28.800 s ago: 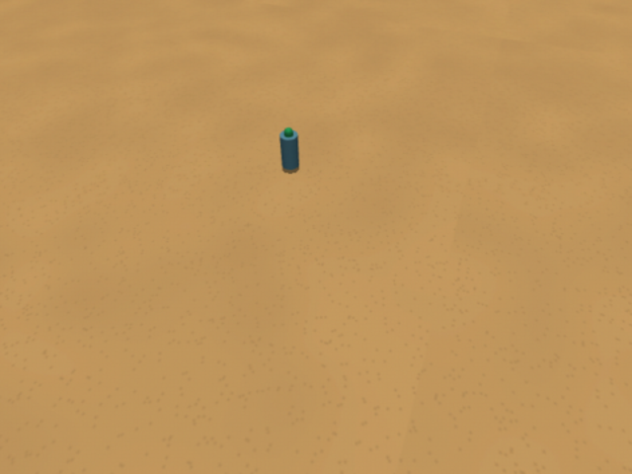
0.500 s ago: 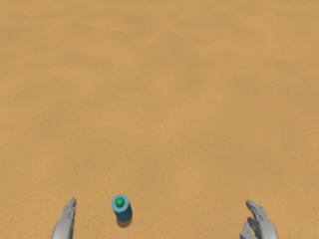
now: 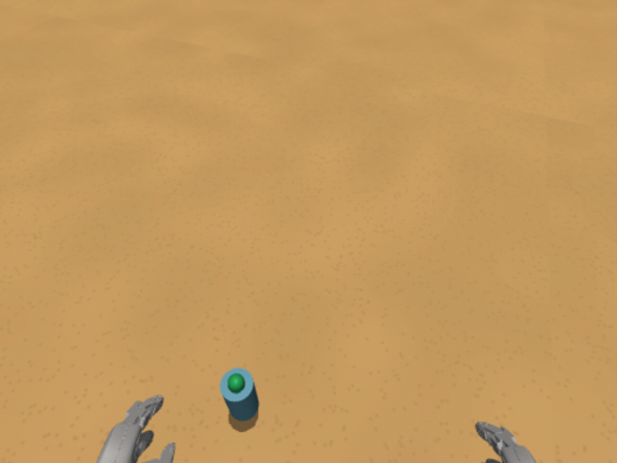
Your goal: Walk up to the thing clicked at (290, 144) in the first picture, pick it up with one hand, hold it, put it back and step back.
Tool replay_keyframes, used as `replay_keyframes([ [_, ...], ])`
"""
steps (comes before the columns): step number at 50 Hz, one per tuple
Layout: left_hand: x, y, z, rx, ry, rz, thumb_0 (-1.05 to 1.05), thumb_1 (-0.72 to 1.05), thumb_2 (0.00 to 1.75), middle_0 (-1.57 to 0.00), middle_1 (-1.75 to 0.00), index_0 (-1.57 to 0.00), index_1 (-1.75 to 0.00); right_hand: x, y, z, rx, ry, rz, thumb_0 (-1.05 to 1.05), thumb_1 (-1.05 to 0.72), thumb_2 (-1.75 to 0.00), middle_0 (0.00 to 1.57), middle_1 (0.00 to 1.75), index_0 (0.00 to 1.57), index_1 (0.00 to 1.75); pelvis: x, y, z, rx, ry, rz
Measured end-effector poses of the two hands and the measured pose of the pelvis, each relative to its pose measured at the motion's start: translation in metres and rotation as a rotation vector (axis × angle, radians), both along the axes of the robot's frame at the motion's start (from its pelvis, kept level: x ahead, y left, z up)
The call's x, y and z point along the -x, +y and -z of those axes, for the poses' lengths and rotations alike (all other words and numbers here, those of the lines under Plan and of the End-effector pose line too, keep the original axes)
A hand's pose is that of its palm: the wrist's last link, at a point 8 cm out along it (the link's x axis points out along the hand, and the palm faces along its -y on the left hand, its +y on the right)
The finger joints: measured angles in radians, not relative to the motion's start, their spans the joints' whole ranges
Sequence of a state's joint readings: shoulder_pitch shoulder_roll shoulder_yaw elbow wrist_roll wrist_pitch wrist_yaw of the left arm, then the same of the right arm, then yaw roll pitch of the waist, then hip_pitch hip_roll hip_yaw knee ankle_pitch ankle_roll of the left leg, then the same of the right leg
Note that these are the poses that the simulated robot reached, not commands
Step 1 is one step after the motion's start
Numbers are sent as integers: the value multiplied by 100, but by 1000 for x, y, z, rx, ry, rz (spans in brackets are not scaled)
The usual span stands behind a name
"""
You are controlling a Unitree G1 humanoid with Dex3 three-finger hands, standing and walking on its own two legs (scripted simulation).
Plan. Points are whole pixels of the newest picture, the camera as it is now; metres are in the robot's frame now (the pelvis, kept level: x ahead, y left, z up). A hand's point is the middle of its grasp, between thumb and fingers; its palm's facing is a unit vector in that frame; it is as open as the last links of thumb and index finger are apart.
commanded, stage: stand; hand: left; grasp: from the side
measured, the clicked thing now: (239, 393) +0.42 +0.20 -0.63
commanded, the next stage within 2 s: none
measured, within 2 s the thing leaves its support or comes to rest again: neither
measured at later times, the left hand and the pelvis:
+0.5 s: hand out of the picture +0.05 +0.26 -0.12, palm faces +0.00 -0.94 -0.34, open 7.4 cm; pelvis -0.01 +0.01 +0.04, yaw +0 degrees
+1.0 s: hand out of the picture +0.05 +0.25 -0.11, palm faces -0.02 -0.94 -0.35, open 7.4 cm; pelvis +0.00 +0.00 +0.05, yaw +0 degrees
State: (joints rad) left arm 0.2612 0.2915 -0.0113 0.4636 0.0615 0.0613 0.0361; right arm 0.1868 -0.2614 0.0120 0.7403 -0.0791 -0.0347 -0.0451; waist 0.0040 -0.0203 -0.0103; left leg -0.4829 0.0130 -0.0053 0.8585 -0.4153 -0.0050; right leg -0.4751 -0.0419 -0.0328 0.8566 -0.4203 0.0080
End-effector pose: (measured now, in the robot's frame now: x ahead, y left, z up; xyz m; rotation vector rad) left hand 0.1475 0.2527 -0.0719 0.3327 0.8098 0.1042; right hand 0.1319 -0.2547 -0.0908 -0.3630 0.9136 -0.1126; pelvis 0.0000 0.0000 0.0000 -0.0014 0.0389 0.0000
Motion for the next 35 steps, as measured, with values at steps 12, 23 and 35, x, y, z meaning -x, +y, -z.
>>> replay_keyframes([
  [12,71,42,16,-33,263,-115,1,88,90,-20,-30,-20,-30,52,-28,-6,19,182,116,1,-90,-90,21,30,20,30,-1,8,-21,4,-65,-2],
  [23,105,47,10,-19,376,-165,1,90,90,-20,-30,-20,-30,73,-9,-7,-31,260,120,0,-90,-90,21,30,20,30,6,13,-39,1,-98,-4],
  [35,122,48,2,-42,433,-188,1,90,90,-20,-30,-20,-30,80,-19,-5,-42,294,132,0,-90,-90,21,30,20,30,11,7,-45,-4,-108,-8],
])
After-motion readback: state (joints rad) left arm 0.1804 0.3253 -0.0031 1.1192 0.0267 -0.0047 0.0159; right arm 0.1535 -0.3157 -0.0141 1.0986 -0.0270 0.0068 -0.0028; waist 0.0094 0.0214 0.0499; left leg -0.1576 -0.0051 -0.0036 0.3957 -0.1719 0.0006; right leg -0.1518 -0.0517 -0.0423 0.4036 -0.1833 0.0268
